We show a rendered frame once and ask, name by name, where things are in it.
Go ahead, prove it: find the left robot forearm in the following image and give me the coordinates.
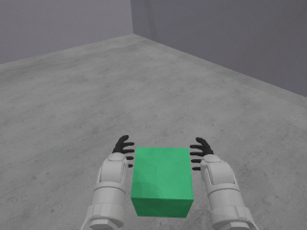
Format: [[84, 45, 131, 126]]
[[81, 152, 129, 230]]

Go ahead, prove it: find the right robot forearm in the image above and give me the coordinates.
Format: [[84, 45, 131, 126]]
[[200, 154, 259, 230]]

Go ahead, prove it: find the right robot hand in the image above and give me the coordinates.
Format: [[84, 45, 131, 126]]
[[189, 137, 214, 171]]

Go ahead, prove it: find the left robot hand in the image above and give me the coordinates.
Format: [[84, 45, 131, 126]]
[[112, 135, 135, 168]]

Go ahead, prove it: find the carton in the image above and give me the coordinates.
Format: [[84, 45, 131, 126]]
[[130, 147, 194, 219]]

